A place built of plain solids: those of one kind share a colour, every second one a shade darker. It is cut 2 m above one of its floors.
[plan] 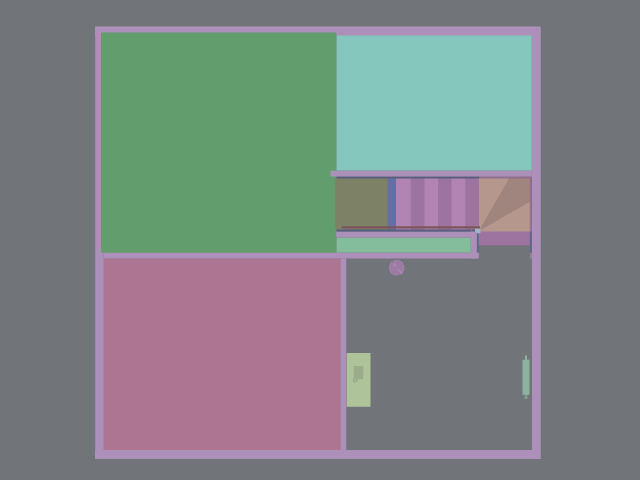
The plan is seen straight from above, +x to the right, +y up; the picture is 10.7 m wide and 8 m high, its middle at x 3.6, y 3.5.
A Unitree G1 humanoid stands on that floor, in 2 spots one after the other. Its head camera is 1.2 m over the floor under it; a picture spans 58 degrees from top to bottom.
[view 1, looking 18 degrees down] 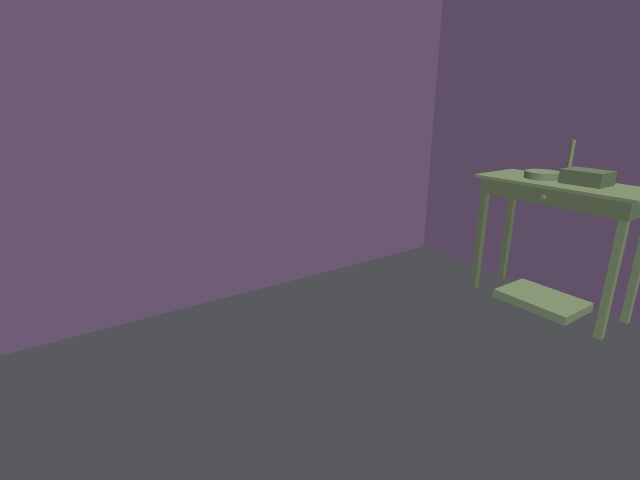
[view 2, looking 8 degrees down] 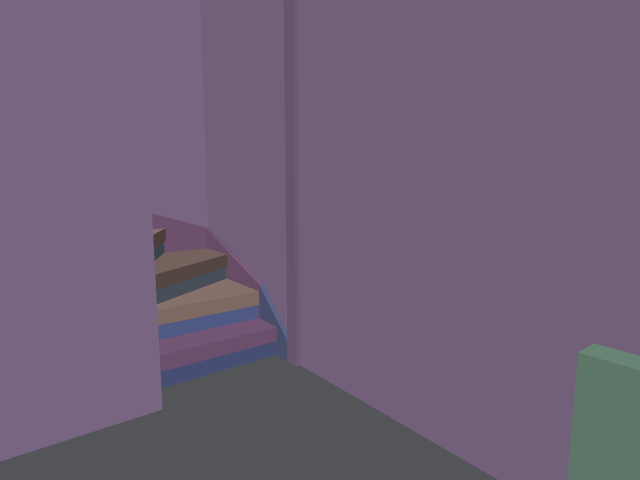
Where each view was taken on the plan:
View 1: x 6.73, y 2.41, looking -124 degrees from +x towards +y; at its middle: wall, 3.06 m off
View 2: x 5.58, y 1.00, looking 52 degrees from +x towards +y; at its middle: wall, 2.54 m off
